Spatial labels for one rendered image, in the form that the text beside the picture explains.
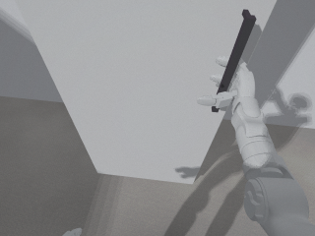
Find robot right forearm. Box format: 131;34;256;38
230;96;309;218

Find robot right hand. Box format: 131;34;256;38
197;56;256;108

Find robot right upper arm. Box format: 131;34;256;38
243;177;315;236

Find handle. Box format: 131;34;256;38
212;9;257;113

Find fridge door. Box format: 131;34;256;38
15;0;277;185

